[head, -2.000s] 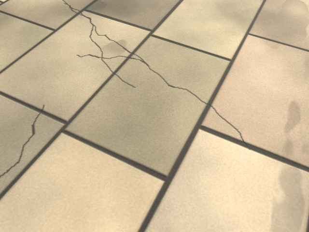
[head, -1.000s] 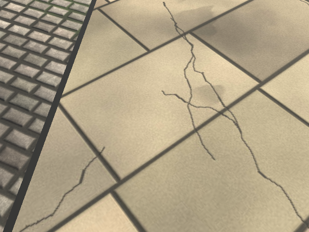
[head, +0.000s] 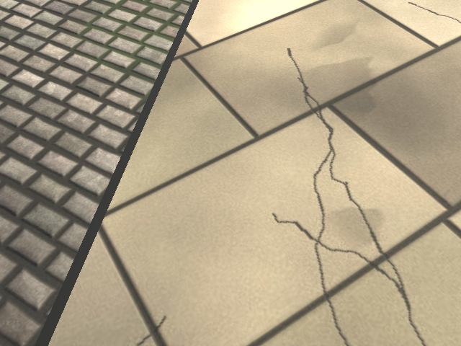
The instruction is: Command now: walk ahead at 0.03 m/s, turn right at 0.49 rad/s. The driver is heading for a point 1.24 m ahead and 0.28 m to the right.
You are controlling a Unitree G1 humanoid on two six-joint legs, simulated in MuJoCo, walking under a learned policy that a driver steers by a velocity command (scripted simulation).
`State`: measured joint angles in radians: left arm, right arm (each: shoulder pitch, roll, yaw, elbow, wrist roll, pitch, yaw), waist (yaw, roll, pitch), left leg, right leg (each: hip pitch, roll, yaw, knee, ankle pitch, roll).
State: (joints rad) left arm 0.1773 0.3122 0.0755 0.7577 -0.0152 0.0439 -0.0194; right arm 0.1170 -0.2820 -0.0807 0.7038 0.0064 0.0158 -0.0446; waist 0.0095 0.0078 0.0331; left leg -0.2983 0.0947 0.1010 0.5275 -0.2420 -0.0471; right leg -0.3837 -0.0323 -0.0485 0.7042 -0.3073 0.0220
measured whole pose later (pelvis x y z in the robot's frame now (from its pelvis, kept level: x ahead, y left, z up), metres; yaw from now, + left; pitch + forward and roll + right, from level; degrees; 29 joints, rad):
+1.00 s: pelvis +0.00 -0.01 +0.00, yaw -21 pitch -1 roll +0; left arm 0.21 0.24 0.03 0.70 0.02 0.02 0.01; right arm 0.18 -0.25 -0.03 0.79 -0.02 -0.01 -0.01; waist -0.02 0.02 0.03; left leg -0.23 0.03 -0.05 0.50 -0.26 -0.05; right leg -0.20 0.02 0.06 0.52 -0.31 0.00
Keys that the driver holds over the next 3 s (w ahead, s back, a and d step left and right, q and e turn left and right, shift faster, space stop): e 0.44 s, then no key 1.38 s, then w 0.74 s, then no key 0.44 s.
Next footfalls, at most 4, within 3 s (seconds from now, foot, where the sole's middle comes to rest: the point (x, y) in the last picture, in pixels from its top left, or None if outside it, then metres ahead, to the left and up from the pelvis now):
0.02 right None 0.05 -0.11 -0.77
0.52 left None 0.10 0.11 -0.77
0.84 right None -0.02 -0.13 -0.77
2.52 right None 0.37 -0.26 -0.77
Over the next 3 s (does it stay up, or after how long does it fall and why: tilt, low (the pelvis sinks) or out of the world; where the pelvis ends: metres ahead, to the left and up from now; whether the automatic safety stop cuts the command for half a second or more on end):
stays up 0.42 -0.17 0.00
